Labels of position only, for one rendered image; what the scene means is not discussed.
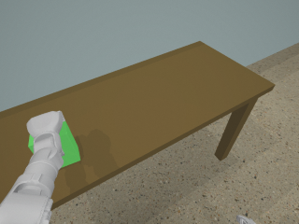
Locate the sponge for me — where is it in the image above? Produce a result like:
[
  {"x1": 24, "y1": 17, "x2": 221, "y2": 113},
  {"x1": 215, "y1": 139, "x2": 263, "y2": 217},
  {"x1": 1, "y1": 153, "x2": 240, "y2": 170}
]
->
[{"x1": 28, "y1": 121, "x2": 80, "y2": 168}]

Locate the left robot forearm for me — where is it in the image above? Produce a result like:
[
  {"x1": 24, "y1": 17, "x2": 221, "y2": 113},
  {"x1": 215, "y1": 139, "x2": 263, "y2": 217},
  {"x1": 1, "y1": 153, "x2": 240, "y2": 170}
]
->
[{"x1": 0, "y1": 131, "x2": 64, "y2": 213}]

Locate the robot right hand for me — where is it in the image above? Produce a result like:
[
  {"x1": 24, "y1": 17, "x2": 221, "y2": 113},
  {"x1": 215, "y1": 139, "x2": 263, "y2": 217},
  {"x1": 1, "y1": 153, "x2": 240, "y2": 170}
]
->
[{"x1": 236, "y1": 215, "x2": 256, "y2": 224}]

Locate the robot left upper arm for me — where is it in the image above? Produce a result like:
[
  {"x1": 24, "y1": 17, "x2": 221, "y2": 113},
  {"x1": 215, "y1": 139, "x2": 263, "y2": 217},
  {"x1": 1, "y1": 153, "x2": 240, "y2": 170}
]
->
[{"x1": 0, "y1": 192, "x2": 53, "y2": 224}]

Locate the robot left hand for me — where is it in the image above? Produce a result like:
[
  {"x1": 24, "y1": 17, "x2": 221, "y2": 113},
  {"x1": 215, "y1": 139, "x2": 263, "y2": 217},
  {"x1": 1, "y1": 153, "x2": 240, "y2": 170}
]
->
[{"x1": 26, "y1": 110, "x2": 65, "y2": 157}]

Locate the table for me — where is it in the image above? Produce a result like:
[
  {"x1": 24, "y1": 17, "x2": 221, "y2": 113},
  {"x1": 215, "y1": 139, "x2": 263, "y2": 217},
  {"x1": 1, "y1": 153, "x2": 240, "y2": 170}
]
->
[{"x1": 0, "y1": 41, "x2": 276, "y2": 211}]

